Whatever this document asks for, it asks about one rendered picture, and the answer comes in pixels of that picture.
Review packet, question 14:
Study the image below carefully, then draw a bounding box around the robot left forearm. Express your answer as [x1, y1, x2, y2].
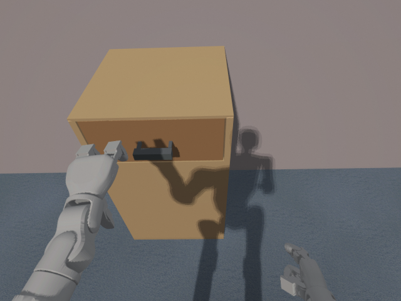
[12, 193, 104, 301]

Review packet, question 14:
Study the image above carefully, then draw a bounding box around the robot right forearm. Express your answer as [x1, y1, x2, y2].
[305, 286, 336, 301]

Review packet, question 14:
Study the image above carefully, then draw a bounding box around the right robot hand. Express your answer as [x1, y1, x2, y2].
[280, 243, 327, 301]

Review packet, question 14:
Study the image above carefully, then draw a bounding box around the handle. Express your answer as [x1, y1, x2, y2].
[133, 141, 173, 161]

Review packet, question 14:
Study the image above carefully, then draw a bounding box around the cabinet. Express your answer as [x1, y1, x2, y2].
[67, 46, 234, 240]

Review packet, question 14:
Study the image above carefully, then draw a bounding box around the drawer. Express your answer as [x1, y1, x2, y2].
[77, 119, 224, 162]

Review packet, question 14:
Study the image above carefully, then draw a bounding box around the left robot hand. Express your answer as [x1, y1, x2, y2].
[66, 140, 128, 229]

